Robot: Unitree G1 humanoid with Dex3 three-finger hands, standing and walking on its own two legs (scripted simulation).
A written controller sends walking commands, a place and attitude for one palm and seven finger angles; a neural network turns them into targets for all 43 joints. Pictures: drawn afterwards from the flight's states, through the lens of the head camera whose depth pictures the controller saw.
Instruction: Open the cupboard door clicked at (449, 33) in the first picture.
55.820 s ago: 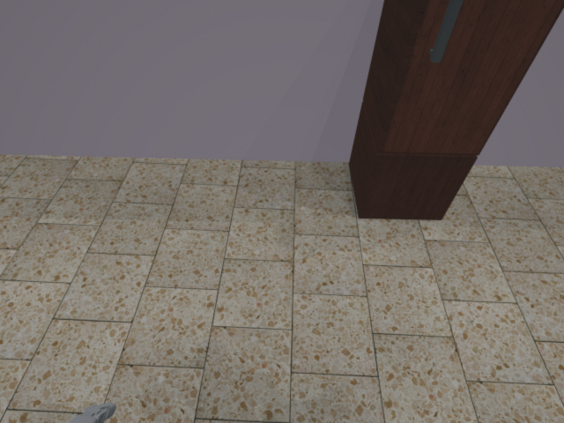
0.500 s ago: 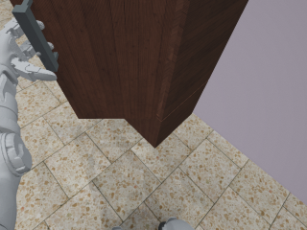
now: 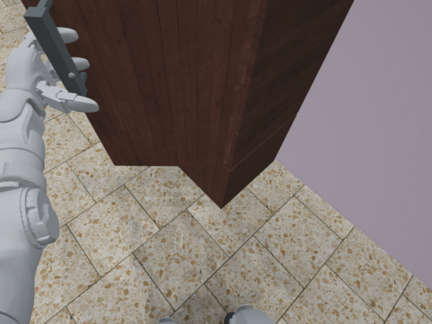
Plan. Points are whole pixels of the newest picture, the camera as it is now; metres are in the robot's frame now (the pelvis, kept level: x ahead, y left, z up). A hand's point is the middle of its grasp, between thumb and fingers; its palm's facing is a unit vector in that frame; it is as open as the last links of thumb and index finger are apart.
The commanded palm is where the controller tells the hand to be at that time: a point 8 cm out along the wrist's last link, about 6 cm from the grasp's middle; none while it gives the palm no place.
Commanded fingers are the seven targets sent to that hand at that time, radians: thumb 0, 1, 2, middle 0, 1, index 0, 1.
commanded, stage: slide the fingers in behind the handle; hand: left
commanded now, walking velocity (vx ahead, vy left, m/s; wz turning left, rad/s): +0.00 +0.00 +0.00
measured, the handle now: (64, 51) +0.58 +0.22 +0.14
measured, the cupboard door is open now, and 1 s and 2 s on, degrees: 47 48 74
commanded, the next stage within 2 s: close the thumb around the handle in 0.42 s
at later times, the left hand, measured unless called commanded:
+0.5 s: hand (72, 76) +0.52 +0.20 +0.14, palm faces -0.04 -1.00 -0.01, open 14.1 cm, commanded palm +0.50 +0.23 +0.14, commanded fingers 0.00 -0.50 0.30 -0.30 -1.20 -0.30 -1.20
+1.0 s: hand (71, 75) +0.52 +0.20 +0.14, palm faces -0.04 -1.00 +0.00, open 8.0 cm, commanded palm +0.50 +0.24 +0.14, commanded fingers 0.00 0.90 0.90 -0.40 -1.35 -0.40 -1.35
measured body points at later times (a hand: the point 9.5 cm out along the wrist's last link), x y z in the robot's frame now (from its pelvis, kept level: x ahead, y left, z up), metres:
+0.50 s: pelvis +0.00 +0.00 +0.00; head +0.10 +0.01 +0.44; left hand +0.51 +0.25 +0.14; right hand -0.01 -0.26 -0.11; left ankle -0.03 +0.11 -0.71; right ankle +0.00 -0.12 -0.71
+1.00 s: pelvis +0.00 +0.00 +0.00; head +0.11 +0.01 +0.44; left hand +0.52 +0.25 +0.14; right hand -0.01 -0.26 -0.11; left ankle -0.03 +0.11 -0.71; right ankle +0.00 -0.12 -0.71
